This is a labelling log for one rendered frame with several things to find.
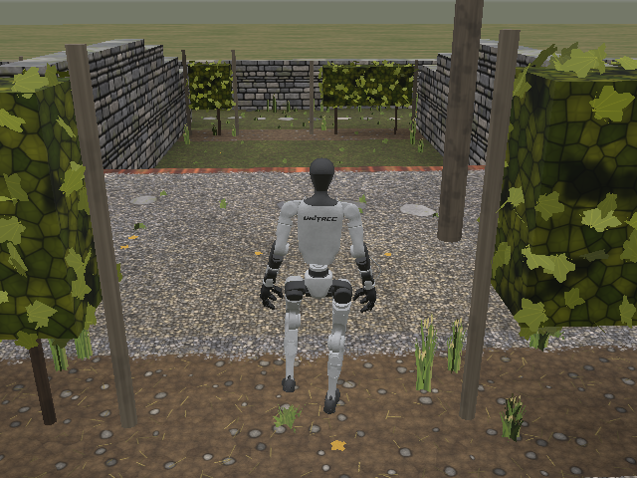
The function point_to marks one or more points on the robot left thigh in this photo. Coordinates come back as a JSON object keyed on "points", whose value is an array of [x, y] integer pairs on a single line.
{"points": [[294, 291]]}

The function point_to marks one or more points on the right robot hand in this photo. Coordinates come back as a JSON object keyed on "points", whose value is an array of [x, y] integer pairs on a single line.
{"points": [[370, 296]]}

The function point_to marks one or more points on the right robot upper arm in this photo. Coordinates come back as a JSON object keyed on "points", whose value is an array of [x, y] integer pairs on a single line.
{"points": [[351, 212]]}

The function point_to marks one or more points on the left robot hand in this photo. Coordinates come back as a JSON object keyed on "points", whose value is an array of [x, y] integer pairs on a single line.
{"points": [[265, 294]]}

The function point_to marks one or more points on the left robot upper arm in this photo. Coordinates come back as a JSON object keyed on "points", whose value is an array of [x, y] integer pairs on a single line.
{"points": [[289, 209]]}

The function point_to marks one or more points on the robot right forearm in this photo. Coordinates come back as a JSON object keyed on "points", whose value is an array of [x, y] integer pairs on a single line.
{"points": [[365, 271]]}

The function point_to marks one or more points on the robot left forearm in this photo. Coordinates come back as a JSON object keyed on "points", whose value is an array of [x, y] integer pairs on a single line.
{"points": [[273, 268]]}

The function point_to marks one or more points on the robot torso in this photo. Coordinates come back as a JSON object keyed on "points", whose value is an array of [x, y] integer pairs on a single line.
{"points": [[319, 233]]}

